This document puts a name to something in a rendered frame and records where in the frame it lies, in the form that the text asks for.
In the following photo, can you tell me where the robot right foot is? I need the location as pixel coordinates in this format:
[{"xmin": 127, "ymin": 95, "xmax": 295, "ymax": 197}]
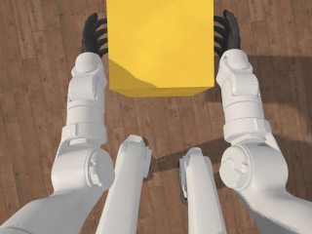
[{"xmin": 177, "ymin": 161, "xmax": 188, "ymax": 207}]

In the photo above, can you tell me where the left robot upper arm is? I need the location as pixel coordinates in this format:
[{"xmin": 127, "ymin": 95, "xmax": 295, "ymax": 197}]
[{"xmin": 0, "ymin": 147, "xmax": 116, "ymax": 234}]

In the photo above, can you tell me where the right robot hand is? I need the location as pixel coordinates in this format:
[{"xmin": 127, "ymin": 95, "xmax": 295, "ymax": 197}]
[{"xmin": 214, "ymin": 10, "xmax": 241, "ymax": 59}]

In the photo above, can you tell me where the right robot upper arm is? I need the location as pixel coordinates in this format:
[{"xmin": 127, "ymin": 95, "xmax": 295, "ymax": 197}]
[{"xmin": 219, "ymin": 143, "xmax": 312, "ymax": 234}]

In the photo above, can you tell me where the left robot hand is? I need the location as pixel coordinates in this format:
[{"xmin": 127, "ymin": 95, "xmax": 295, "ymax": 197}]
[{"xmin": 81, "ymin": 13, "xmax": 108, "ymax": 58}]

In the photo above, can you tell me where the left robot forearm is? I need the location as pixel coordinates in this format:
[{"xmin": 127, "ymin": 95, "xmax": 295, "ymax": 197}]
[{"xmin": 51, "ymin": 52, "xmax": 107, "ymax": 179}]

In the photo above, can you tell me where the right robot forearm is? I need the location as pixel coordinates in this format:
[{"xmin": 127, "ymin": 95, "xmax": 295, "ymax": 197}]
[{"xmin": 215, "ymin": 49, "xmax": 289, "ymax": 170}]

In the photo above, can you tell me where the carton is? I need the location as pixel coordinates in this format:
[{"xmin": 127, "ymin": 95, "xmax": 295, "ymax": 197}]
[{"xmin": 106, "ymin": 0, "xmax": 215, "ymax": 98}]

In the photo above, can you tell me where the robot right shin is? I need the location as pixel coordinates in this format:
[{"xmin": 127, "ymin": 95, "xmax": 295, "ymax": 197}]
[{"xmin": 182, "ymin": 147, "xmax": 213, "ymax": 198}]

